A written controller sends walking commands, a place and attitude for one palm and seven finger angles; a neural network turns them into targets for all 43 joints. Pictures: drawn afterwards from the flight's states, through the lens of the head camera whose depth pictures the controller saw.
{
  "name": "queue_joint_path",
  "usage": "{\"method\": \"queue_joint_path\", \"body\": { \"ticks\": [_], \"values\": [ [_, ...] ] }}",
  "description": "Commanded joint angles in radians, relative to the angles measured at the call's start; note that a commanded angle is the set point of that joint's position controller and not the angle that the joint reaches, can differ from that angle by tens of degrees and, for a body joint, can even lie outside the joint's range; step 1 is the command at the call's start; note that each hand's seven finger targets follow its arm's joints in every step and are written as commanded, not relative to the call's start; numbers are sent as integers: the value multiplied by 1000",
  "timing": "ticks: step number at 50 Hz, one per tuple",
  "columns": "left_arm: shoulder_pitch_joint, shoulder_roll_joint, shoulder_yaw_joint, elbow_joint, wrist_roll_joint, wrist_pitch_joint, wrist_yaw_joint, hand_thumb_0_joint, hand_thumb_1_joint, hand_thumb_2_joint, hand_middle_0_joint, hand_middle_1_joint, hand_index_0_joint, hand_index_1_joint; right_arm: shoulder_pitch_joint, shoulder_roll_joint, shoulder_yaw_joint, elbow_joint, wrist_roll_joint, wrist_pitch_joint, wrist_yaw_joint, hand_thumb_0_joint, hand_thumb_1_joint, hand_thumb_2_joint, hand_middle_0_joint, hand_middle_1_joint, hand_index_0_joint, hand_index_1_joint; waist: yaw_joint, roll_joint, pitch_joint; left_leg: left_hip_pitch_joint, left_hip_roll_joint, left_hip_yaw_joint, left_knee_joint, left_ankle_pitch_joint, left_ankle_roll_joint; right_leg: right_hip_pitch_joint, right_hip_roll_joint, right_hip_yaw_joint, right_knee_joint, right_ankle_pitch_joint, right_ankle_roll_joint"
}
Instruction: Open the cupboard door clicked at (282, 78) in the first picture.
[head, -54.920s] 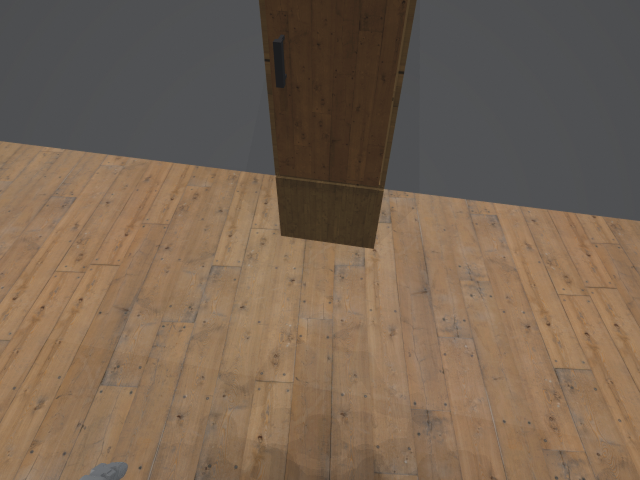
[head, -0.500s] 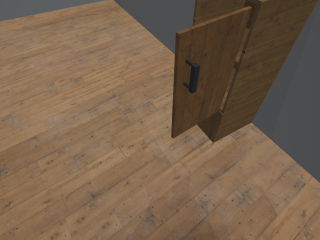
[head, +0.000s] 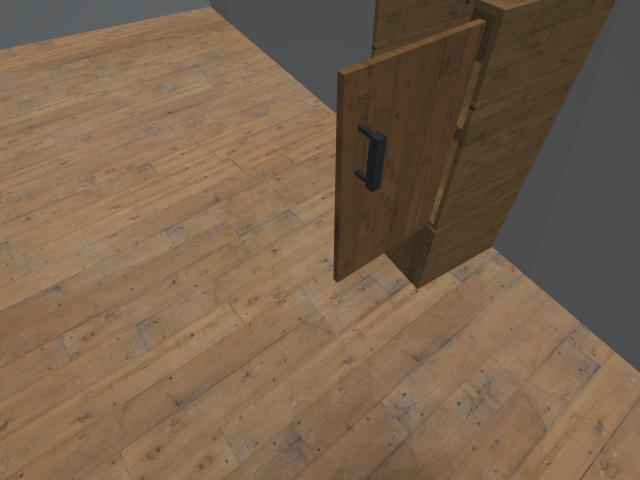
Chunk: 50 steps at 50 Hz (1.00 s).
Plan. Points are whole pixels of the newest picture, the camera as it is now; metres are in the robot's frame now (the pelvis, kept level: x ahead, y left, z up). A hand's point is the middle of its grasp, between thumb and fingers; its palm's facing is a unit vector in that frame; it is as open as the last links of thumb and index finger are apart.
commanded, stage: look to check the result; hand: left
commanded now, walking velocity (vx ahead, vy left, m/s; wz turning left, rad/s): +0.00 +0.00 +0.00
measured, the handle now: (368, 158) +0.68 -0.06 +0.01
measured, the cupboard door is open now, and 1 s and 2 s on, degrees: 96 96 96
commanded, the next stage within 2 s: stand and wait in 0.50 s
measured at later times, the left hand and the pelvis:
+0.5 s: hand out of the picture +0.01 +0.17 -0.17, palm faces +0.03 -0.98 -0.21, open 7.4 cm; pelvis +0.01 +0.00 +0.00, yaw +0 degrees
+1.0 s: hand out of the picture +0.04 +0.18 -0.17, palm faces +0.02 -0.97 -0.24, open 7.4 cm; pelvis +0.02 -0.01 +0.00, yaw +0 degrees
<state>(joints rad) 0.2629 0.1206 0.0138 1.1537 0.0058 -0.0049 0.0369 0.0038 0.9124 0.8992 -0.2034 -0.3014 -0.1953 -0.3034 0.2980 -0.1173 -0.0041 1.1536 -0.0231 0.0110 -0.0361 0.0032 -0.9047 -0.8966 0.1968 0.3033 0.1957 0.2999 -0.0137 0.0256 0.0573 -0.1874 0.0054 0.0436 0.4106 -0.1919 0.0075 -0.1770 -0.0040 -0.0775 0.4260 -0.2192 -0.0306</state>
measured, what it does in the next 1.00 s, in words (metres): stands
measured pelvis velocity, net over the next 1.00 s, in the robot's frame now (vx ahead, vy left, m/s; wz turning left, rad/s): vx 0.02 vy -0.01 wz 0.00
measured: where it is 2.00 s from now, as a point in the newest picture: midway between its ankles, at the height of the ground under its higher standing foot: outside the picture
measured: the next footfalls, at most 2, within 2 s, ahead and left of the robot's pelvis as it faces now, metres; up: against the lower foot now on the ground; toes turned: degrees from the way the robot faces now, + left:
none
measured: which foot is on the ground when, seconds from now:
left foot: down 0.00-1.00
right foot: down 0.00-1.00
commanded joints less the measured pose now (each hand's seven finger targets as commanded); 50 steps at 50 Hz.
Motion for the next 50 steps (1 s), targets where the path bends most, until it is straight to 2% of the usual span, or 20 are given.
{"method": "queue_joint_path", "body": {
  "ticks": [1, 2, 7, 10, 16, 24, 30, 34, 36, 40, 42, 49, 50],
  "values": [
    [70, 109, 20, -17, 1, -15, 3, 0, 900, 900, -200, -300, -200, -300, 72, -79, -10, -15, 3, -14, -2, 0, -900, -900, 200, 300, 200, 300, 4, -16, 33, -21, 84, -90, -83, 28, 20, -32, -102, 110, -115, 0, -20],
    [73, 111, 20, -16, 1, -16, 3, 0, 900, 900, -200, -300, -200, -300, 71, -81, -11, -14, 2, -15, -2, 0, -900, -900, 200, 300, 200, 300, 4, -16, 20, -11, 84, -88, -81, 41, 21, -25, -103, 111, -114, 14, -21],
    [67, 113, 18, -15, 1, -16, 3, 0, 900, 900, -200, -300, -200, -300, 61, -88, -10, -14, 3, -11, -2, 0, -900, -900, 200, 300, 200, 300, 1, -15, 45, -13, 85, -87, -85, 23, 19, -38, -102, 115, -125, -3, -21],
    [65, 120, 21, -15, 1, -16, 2, 0, 900, 900, -200, -300, -200, -300, 61, -92, -12, -17, 4, -13, -1, 0, -900, -900, 200, 300, 200, 300, 1, -29, 30, -9, 85, -87, -85, 17, 20, -29, -103, 116, -130, -15, -21],
    [63, 124, 21, -16, 0, -21, 1, 0, 900, 900, -200, -300, -200, -300, 41, -108, -12, -21, 3, -18, -3, 0, -900, -900, 200, 300, 200, 300, 3, -6, 10, 14, 91, -89, -81, 75, 20, -9, -105, 113, -123, 57, -21],
    [46, 147, 23, -22, 2, -22, 1, 0, 900, 900, -200, -300, -200, -300, 26, -129, -15, -23, 5, -17, -2, 0, -900, -900, 200, 300, 200, 300, 4, -32, 16, 19, 94, -87, -86, 77, 19, -3, -104, 111, -131, 61, -20],
    [33, 155, 23, -24, 0, -24, 0, 0, 900, 900, -200, -300, -200, -300, 7, -137, -14, -21, 4, -18, -1, 0, -900, -900, 200, 300, 200, 300, 4, -16, 14, 25, 96, -87, -88, 90, 17, 7, -109, 114, -134, 84, -20],
    [25, 168, 24, -28, 0, -25, -1, 0, 900, 900, -200, -300, -200, -300, 0, -149, -15, -24, 6, -18, -1, 0, -900, -900, 200, 300, 200, 300, 6, -38, 10, 27, 96, -88, -89, 90, 17, 14, -108, 114, -139, 85, -19],
    [19, 169, 24, -28, 0, -25, -2, 0, 900, 900, -200, -300, -200, -300, -2, -151, -14, -22, 4, -19, 0, 0, -900, -900, 200, 300, 200, 300, 4, -18, 1, 30, 95, -89, -90, 99, 16, 25, -110, 116, -137, 100, -20],
    [11, 178, 26, -29, 0, -28, -2, 0, 900, 900, -200, -300, -200, -300, -11, -162, -16, -23, 4, -21, -1, 0, -900, -900, 200, 300, 200, 300, 4, -30, -13, 41, 99, -89, -90, 123, 16, 40, -113, 110, -131, 145, -20],
    [5, 183, 25, -30, 0, -27, -3, 0, 900, 900, -200, -300, -200, -300, -16, -165, -16, -24, 5, -21, -1, 0, -900, -900, 200, 300, 200, 300, 4, -12, -7, 42, 100, -89, -94, 125, 16, 39, -113, 112, -134, 145, -20],
    [-3, 200, 27, -32, 0, -30, -3, 0, 900, 900, -200, -300, -200, -300, -30, -182, -18, -29, 6, -21, 0, 0, -900, -900, 200, 300, 200, 300, 6, -35, -19, 53, 101, -88, -93, 131, 15, 49, -115, 113, -141, 168, -18],
    [-9, 198, 26, -32, 0, -29, -3, 0, 900, 900, -200, -300, -200, -300, -32, -181, -17, -27, 5, -20, 0, 0, -900, -900, 200, 300, 200, 300, 3, -31, -5, 46, 100, -88, -96, 121, 13, 44, -116, 114, -144, 155, -18]
  ]
}}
